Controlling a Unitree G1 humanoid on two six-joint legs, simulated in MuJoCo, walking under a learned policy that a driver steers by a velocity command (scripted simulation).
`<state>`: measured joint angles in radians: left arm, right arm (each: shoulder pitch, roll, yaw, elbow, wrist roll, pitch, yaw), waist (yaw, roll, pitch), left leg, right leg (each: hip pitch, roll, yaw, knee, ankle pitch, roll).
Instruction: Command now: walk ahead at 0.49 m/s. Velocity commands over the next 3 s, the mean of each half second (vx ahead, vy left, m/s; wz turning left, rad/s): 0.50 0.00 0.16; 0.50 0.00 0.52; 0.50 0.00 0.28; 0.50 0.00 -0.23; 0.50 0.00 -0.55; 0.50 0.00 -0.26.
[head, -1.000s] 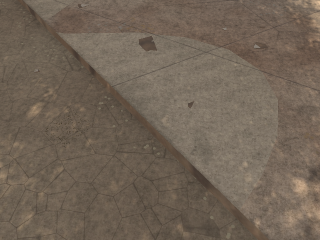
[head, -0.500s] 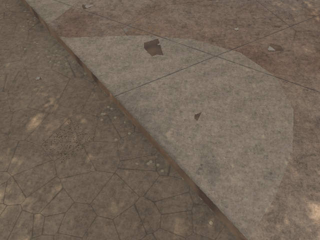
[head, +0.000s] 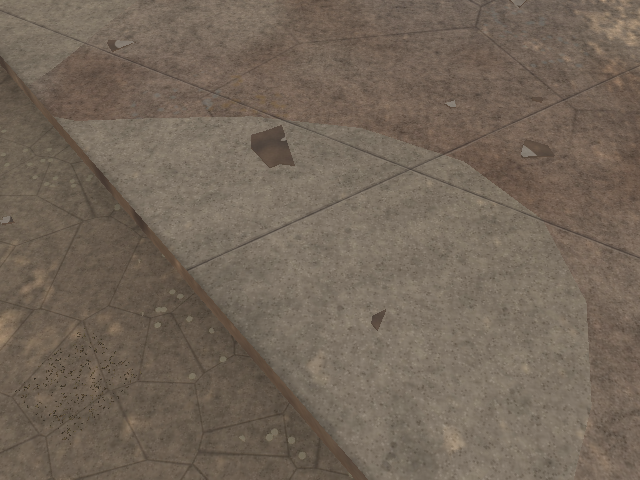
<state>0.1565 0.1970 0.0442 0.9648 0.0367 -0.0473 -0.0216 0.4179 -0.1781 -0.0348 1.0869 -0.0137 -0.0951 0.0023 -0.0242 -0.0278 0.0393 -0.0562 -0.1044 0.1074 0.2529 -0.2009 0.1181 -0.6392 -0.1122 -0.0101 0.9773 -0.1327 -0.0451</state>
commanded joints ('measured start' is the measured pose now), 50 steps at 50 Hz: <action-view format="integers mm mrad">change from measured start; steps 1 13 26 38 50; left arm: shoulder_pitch -51 328 289 265 -37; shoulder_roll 20 160 37 173 8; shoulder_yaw -4 51 14 47 -42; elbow -55 27 69 1 -326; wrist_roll -11 6 -10 -26 29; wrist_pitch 2 -41 -73 -35 27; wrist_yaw -4 43 38 67 35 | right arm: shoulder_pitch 46 55 -236 -67 -64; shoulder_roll -92 -113 -7 -126 -172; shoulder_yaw -5 -5 -27 -63 -31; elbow -36 -48 -235 -235 -213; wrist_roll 2 11 -18 -18 4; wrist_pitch -13 -3 86 79 14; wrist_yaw -4 -18 23 24 1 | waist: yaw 8 203 9 -129 65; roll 78 73 -55 -92 11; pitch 60 -198 68 -141 5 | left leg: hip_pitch -59 -113 -739 -133 -324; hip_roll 252 235 168 21 177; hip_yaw -148 -104 -84 34 -411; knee -122 661 1025 270 34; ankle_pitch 386 631 55 63 216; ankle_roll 69 20 -47 101 87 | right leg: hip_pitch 3 763 509 709 -359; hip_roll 18 -1 -109 -172 33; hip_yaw -52 66 -89 -244 -43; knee -138 -552 -794 -150 781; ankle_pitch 92 -53 308 933 -166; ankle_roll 21 -139 -58 -35 24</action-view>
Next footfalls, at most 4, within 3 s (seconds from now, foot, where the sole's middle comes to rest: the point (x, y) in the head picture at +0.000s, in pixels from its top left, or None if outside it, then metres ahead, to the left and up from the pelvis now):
0.26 right None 0.30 -0.11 -0.78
0.78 left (278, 443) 0.57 0.09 -0.78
1.30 right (259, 296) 0.90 0.14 -0.71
1.84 left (138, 261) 1.07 0.47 -0.78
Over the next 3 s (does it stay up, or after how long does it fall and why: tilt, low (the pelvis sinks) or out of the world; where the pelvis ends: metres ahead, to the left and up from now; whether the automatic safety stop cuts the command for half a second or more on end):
stays up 1.60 0.44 0.06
